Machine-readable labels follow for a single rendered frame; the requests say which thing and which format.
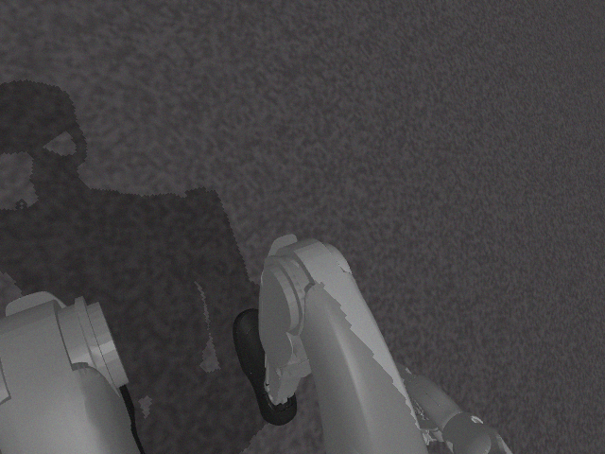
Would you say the right robot hand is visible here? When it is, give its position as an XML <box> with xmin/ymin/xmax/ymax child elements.
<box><xmin>394</xmin><ymin>361</ymin><xmax>463</xmax><ymax>445</ymax></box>

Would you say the right robot arm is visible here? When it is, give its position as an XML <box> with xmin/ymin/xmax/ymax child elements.
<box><xmin>442</xmin><ymin>412</ymin><xmax>512</xmax><ymax>454</ymax></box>

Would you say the right robot foot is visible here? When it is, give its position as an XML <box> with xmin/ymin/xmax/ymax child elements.
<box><xmin>233</xmin><ymin>308</ymin><xmax>297</xmax><ymax>426</ymax></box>

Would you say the left robot foot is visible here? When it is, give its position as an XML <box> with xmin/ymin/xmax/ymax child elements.
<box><xmin>119</xmin><ymin>384</ymin><xmax>145</xmax><ymax>454</ymax></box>

